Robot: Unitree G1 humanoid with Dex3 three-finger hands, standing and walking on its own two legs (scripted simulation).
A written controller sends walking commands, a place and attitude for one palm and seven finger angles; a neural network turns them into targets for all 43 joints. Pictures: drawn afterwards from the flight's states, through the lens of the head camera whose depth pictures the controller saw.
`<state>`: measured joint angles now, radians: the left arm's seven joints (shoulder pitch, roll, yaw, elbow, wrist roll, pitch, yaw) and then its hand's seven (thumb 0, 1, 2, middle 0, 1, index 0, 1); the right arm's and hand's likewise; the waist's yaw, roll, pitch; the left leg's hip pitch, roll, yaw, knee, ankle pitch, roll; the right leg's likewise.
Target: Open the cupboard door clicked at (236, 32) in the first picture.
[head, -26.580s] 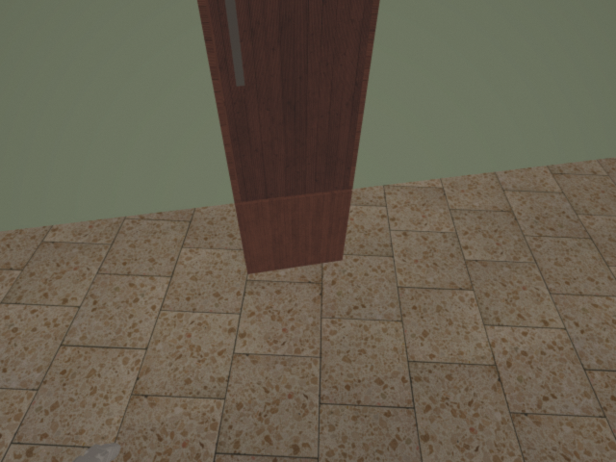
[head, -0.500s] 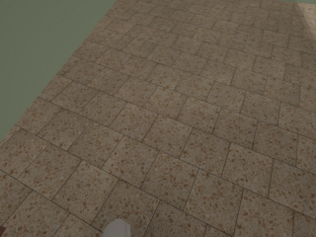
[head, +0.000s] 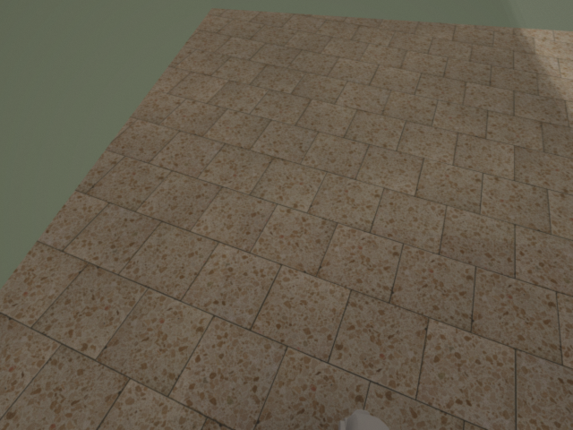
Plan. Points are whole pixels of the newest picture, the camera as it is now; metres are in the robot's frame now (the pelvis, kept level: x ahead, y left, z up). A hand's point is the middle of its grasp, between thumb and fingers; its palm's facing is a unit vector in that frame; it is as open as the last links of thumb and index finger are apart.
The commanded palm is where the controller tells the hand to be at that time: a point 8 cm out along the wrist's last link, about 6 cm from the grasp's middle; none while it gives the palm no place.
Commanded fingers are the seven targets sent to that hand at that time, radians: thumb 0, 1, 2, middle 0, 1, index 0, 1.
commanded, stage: walk to a spot facing it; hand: left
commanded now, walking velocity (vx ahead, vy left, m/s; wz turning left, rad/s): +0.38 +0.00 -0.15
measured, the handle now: out of the picture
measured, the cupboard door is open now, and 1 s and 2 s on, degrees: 39 39 39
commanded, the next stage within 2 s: turn to face it in 0.34 s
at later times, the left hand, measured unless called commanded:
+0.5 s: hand (226, 389) +0.21 +0.12 -0.19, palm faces +0.10 -0.99 -0.14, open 7.3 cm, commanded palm none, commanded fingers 0.00 0.90 0.90 -0.20 -0.30 -0.20 -0.30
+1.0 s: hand (230, 276) +0.41 +0.14 -0.15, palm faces +0.32 -0.91 -0.27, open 7.4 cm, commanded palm none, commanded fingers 0.00 0.90 0.90 -0.20 -0.30 -0.20 -0.30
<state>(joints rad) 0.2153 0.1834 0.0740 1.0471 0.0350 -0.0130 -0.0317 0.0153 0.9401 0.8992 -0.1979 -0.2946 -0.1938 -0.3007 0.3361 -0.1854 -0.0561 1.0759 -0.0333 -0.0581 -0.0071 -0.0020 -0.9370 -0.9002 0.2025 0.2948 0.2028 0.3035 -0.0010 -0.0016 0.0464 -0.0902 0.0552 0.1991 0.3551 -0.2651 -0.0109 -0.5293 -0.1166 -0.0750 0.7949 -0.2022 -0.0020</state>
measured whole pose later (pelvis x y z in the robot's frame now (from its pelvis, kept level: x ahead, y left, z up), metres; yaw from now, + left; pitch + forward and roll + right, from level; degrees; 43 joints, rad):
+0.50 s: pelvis +0.26 -0.03 -0.01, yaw +3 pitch +0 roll +0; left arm 0.33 0.13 0.03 1.15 0.02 -0.08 0.01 0.00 0.92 0.90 -0.20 -0.30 -0.20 -0.30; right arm 0.15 -0.18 -0.05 1.03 -0.02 -0.04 0.02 0.01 -0.93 -0.90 0.20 0.29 0.20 0.30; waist 0.00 -0.02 0.08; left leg -0.46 0.07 0.13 0.58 -0.14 0.01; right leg 0.01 -0.04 -0.21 0.42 -0.41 0.01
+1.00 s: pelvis +0.38 -0.07 +0.00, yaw +20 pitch +1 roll +3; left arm 0.17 0.18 0.05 0.92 0.03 -0.02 0.02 0.00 0.91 0.90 -0.20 -0.29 -0.20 -0.30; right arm 0.17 -0.23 -0.09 0.97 -0.02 0.06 0.02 0.01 -0.91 -0.90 0.20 0.29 0.20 0.30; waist -0.03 0.00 0.07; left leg -0.54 0.02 0.05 1.08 -0.43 -0.06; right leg -0.24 -0.12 -0.17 0.54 -0.31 -0.01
